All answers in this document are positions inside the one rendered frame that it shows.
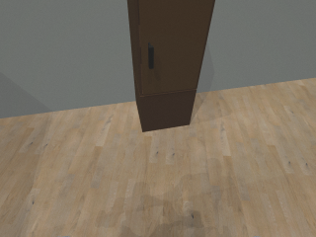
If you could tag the cupboard door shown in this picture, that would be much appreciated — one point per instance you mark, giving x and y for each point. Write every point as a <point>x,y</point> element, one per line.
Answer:
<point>177,30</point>

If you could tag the handle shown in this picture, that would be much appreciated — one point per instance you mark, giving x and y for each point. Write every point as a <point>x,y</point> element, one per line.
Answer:
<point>150,56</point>

